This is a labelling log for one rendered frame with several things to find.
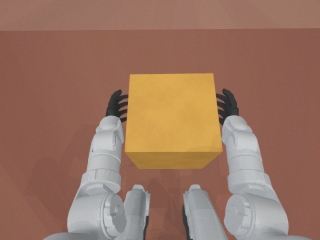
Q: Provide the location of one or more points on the robot left forearm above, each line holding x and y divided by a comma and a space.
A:
103, 169

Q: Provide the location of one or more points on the carton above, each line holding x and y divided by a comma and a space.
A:
172, 121

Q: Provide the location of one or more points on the right robot shin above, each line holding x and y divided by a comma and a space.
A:
189, 220

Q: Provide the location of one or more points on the right robot foot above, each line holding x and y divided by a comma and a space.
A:
185, 222

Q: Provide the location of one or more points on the robot right forearm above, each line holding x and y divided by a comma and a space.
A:
246, 171

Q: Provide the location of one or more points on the left robot upper arm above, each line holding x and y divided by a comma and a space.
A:
94, 217

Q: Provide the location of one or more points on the left robot hand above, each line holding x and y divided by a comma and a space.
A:
113, 106

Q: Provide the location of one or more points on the right robot upper arm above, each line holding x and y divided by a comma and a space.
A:
253, 217

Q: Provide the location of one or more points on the right robot hand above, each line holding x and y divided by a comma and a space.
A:
229, 106

